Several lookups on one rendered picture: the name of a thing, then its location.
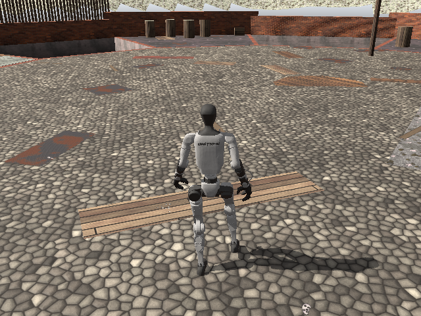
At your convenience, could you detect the robot left thigh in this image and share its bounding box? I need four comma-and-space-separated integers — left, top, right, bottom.
188, 185, 205, 235

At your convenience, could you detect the left robot hand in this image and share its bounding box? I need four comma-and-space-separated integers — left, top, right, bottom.
173, 178, 188, 190

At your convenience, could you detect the robot right thigh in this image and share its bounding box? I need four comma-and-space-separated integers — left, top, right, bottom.
220, 182, 234, 216

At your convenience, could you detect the left robot forearm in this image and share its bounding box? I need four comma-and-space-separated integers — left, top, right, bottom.
174, 158, 186, 180

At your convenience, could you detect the robot left upper arm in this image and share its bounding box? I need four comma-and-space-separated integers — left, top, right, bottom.
178, 133, 195, 168

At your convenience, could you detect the right robot hand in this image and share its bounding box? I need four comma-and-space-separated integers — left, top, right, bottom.
237, 184, 252, 201

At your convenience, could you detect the robot right upper arm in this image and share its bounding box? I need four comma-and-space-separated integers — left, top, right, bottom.
223, 132, 241, 169

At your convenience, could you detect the robot thigh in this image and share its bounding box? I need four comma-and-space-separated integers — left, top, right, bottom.
220, 182, 234, 216
188, 185, 205, 235

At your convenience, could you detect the right robot forearm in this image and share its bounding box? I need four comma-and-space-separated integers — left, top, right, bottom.
235, 159, 249, 188

